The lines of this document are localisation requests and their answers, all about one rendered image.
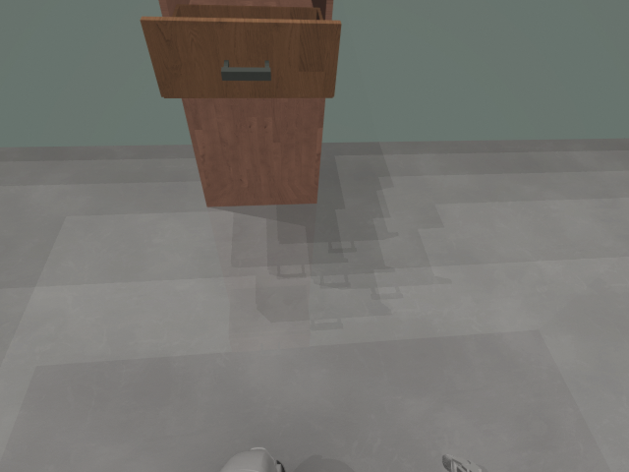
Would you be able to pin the handle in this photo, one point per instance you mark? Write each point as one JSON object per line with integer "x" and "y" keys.
{"x": 245, "y": 73}

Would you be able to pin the left robot thigh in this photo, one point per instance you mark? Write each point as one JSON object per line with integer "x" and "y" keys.
{"x": 251, "y": 461}

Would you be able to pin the cabinet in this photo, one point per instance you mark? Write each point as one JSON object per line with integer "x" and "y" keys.
{"x": 256, "y": 151}

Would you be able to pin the robot left shin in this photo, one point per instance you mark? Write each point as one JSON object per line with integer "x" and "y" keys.
{"x": 260, "y": 449}

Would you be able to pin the drawer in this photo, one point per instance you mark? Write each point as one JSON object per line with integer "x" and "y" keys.
{"x": 188, "y": 50}

